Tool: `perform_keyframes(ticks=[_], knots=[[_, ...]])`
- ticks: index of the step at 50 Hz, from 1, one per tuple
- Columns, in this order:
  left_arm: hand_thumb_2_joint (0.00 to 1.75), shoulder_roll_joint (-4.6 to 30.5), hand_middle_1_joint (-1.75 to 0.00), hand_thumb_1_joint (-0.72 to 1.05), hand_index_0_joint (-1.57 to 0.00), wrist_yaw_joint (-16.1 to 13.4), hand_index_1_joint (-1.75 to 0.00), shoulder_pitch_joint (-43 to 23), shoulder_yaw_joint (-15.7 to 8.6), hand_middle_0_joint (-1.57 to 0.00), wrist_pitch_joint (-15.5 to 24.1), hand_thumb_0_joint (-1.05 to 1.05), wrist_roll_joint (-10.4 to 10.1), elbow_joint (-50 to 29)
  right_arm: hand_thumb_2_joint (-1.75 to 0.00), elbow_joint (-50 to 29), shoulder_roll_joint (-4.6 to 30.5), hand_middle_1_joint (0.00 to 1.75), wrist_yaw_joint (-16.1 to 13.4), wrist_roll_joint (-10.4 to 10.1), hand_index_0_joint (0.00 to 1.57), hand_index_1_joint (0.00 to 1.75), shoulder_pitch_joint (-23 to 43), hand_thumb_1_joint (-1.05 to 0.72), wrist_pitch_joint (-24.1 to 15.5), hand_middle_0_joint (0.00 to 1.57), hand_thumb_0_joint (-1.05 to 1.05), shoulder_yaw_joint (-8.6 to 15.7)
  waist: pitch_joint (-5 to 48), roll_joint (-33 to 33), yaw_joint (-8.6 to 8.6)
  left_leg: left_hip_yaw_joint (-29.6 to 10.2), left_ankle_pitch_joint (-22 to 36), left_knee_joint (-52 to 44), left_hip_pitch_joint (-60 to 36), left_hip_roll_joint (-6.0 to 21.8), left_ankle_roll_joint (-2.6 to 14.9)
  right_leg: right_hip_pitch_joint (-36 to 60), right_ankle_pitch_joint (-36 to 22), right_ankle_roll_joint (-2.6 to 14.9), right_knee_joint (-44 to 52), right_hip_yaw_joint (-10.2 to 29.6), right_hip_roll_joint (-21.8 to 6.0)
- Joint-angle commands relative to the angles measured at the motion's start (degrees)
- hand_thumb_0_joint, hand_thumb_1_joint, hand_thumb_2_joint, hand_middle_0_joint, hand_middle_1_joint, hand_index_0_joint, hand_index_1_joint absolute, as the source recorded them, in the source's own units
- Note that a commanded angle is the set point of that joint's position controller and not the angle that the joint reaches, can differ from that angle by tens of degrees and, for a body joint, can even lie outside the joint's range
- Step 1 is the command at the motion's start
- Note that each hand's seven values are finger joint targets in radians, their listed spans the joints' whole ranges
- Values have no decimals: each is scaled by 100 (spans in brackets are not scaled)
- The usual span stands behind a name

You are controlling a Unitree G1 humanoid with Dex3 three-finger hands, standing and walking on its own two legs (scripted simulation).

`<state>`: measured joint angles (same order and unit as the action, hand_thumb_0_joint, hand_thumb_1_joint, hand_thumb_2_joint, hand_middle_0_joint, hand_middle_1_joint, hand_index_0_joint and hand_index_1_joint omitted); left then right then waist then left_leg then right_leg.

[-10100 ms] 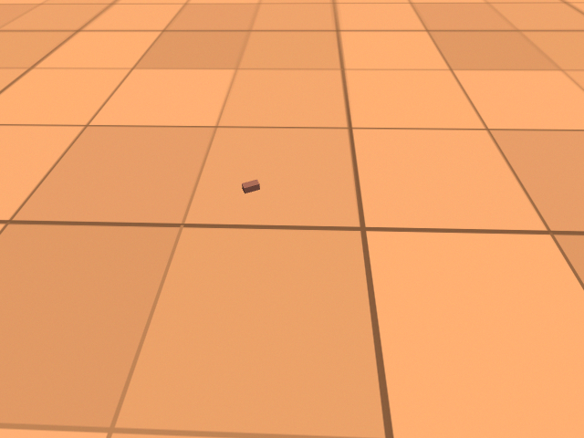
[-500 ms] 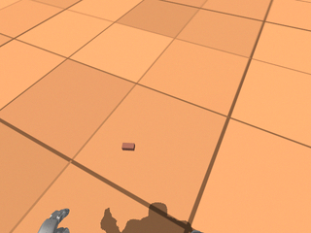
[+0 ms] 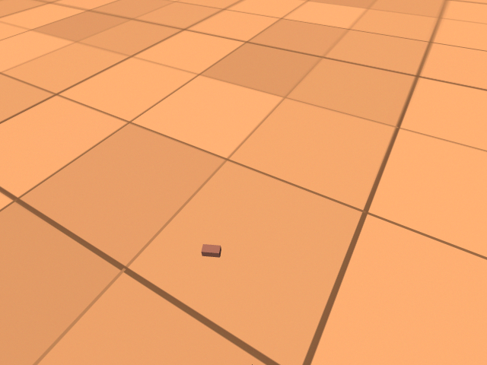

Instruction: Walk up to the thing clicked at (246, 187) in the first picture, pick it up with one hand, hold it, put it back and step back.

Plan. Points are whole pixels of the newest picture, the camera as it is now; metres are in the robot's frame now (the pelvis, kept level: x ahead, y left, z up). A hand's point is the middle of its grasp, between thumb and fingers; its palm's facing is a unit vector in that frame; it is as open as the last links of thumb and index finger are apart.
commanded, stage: walk up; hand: left
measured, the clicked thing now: (211, 250) +0.77 +0.25 -0.74
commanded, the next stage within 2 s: stand in 0.58 s
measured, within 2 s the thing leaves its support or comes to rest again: neither
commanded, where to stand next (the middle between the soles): +0.38 +0.00 m, yaw -3 degrees
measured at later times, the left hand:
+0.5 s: hand out of the picture +0.13 +0.26 -0.14, palm faces -0.02 -0.93 -0.38, open 7.4 cm
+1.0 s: hand out of the picture +0.09 +0.23 -0.13, palm faces -0.06 -0.94 -0.34, open 7.4 cm
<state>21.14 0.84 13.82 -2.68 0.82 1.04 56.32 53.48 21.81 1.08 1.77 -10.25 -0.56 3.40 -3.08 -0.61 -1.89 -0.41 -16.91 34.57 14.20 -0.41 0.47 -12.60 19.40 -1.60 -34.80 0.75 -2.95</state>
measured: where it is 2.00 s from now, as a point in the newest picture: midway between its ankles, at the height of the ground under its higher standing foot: outside the picture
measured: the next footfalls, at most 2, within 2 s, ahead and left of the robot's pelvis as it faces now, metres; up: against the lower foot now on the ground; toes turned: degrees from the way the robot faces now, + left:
none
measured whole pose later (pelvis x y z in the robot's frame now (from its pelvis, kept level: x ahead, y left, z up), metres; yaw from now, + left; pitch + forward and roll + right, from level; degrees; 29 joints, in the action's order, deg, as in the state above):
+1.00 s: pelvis +0.00 -0.02 +0.02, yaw -1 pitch -4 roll +0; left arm 19.8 0.5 4.9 0.7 0.9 0.3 64.5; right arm 65.1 19.8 0.9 0.2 -3.6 -0.3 1.3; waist -4.5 -0.3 0.6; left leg 0.5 -9.3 18.8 5.8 1.4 -1.3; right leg -5.1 10.7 -1.4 -19.5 2.0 -1.0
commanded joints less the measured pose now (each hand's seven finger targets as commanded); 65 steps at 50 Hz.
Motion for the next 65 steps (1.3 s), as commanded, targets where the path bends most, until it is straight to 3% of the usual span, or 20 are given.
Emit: perform_keyframes(ticks=[1, 3, 4, 5, 6, 8, 9, 11, 15, 18, 20, 24, 28, 29, 32, 35, 41, 47, 54, 65], knots=[[90, 1163, -30, 90, -20, -96, -30, -269, -261, -20, 234, 0, -31, -310, -90, -439, 1381, 30, -22, -8, 20, 30, 536, -90, -119, 20, 0, 282, 27, -180, -26, -1670, -1404, -1654, 425, 1355, 782, 46, 553, 315, 395, -64, 185], [90, 1233, -30, 90, -20, -112, -30, -170, -263, -20, 294, 0, 3, -229, -90, -457, 1109, 30, -16, -17, 20, 30, 720, -90, -97, 20, 0, 199, -63, 19, -67, -834, -642, -1089, 556, 708, 364, 309, -162, 467, 1105, 518, -134], [90, 1404, -30, 90, -20, -133, -30, -117, -294, -20, 340, 0, 16, -204, -90, -426, 1055, 30, -24, -23, 20, 30, 666, -90, -101, 20, 0, 182, 19, 164, -15, -521, 4, -586, 571, 461, 226, 447, -659, 597, 1303, 996, -456], [90, 1550, -30, 90, -20, -153, -30, -144, -300, -20, 355, 0, 1, -196, -90, -373, 1029, 30, -28, -21, 20, 30, 561, -90, -104, 20, 0, 175, 39, 203, 48, -312, 62, -339, 500, 278, 110, 351, -656, 733, 1422, 1402, -744], [90, 1605, -30, 90, -20, -168, -30, -256, -301, -20, 357, 0, -1, -203, -90, -278, 990, 30, -32, -33, 20, 30, 481, -90, -112, 20, 0, 160, 115, 174, 102, -219, 198, -316, 381, 282, 76, 402, -914, 871, 1399, 1461, -931], [90, 1495, -30, 90, -20, -183, -30, -572, -251, -20, 339, 0, -28, -285, -90, -88, 1001, 30, -43, -37, 20, 30, 207, -90, -143, 20, 0, 175, 389, 101, 252, -293, 975, -668, -267, 415, 108, 276, -1738, 728, 1020, 985, -769], [90, 1378, -30, 90, -20, -192, -30, -649, -206, -20, 323, 0, -70, -306, -90, -55, 1061, 30, -46, -33, 20, 30, 226, -90, -158, 20, 0, 197, 454, 28, 249, -451, 1437, -799, -473, 535, 213, 196, -1926, 537, 841, 620, -481], [90, 1262, -30, 90, -20, -211, -30, -554, -172, -20, 293, 0, -91, -214, -90, -37, 1135, 30, -56, -79, 20, 30, 356, -90, -170, 20, 0, 222, 629, -33, 138, -694, 2066, -853, -681, 815, 402, 299, -2028, 368, 544, 196, -171], [90, 1228, -30, 90, -20, -235, -30, -575, -137, -20, 247, 0, -90, -134, -90, 26, 1128, 30, -105, -105, 20, 30, 451, -90, -115, 20, 0, 220, 706, -175, 114, -592, 2438, -849, -724, 853, 449, 428, -1948, 355, 424, 107, -94], [90, 1304, -30, 90, -20, -259, -30, -495, -143, -20, 253, 0, -86, -11, -90, 34, 1081, 30, -112, -115, 20, 30, 679, -90, -73, 20, 0, 214, 662, -105, 41, -382, 2156, -636, -435, 693, 344, 711, -2302, 416, 617, 329, -233], [90, 1418, -30, 90, -20, -274, -30, -467, -177, -20, 254, 0, -72, 14, -90, 52, 1057, 30, -112, -106, 20, 30, 710, -90, -55, 20, 0, 211, 652, 3, 32, -213, 1955, -425, -244, 565, 255, 874, -2481, 558, 645, 580, -423], [90, 1490, -30, 90, -20, -278, -30, -784, -188, -20, 240, 0, -61, -26, -90, 174, 957, 30, -87, -65, 20, 30, 683, -90, -37, 20, 0, 203, 500, 202, 149, -196, 1301, -531, -292, 516, 189, 572, -2002, 717, 801, 875, -648], [90, 1214, -30, 90, -20, -243, -30, -1040, -107, -20, 192, 0, -64, -53, -90, 261, 1133, 30, -76, -61, 20, 30, 779, -90, -64, 20, 0, 236, 313, -233, 168, -685, 1327, -1220, -600, 933, 467, 123, -1512, 375, 371, 179, -18], [90, 1047, -30, 90, -20, -211, -30, -1094, 1, -20, 113, 0, -95, 54, -90, 306, 1178, 30, -108, -123, 20, 30, 910, -90, -115, 20, 0, 145, 225, -150, 157, -919, 2256, -1372, -520, 1080, 444, 297, -1848, 240, 642, 318, -139], [90, 1080, -30, 90, -20, -173, -30, -1031, 16, -20, 84, 0, -96, 145, -90, 389, 1099, 30, -134, -154, 20, 30, 1017, -90, -119, 20, 0, 116, 389, -157, 148, -551, 2230, -1350, -799, 829, 154, 529, -2181, 259, 1098, 479, -283], [90, 1116, -30, 90, -20, -174, -30, -1108, 26, -20, 96, 0, -71, 229, -90, 490, 1072, 30, -155, -165, 20, 30, 953, -90, -113, 20, 0, 74, 699, -127, 219, -398, 2518, -1365, -1114, 777, 82, 769, -2615, 259, 1245, 438, -337], [90, 1175, -30, 90, -20, -163, -30, -1181, 58, -20, 117, 0, -73, 402, -90, 668, 996, 30, -123, -182, 20, 30, 1016, -90, -76, 20, 0, 7, 591, 114, 235, -367, 1599, -1668, -1173, 726, 38, 682, -1900, 228, 1743, 506, -388], [90, 1197, -30, 90, -20, -152, -30, -1219, 61, -20, 145, 0, -59, 475, -90, 798, 967, 30, -97, -141, 20, 30, 961, -90, -91, 20, 0, -15, 514, 185, 254, -370, 1353, -1794, -1161, 751, 9, 601, -1690, 248, 1913, 558, -432], [90, 1155, -30, 90, -20, -131, -30, -1116, 56, -20, 131, 0, -51, 526, -90, 883, 1002, 30, -76, -129, 20, 30, 857, -90, -86, 20, 0, -19, 180, 90, 232, -405, 593, -1970, -869, 721, -1, 334, -849, 231, 2146, 598, -375], [90, 1210, -30, 90, -20, -96, -30, -1028, 23, -20, 118, 0, -44, 491, -90, 884, 1024, 30, -70, -104, 20, 30, 666, -90, -108, 20, 0, -19, 211, 122, 221, -451, 370, -1948, -788, 736, 25, 174, -359, 276, 2155, 707, -397]])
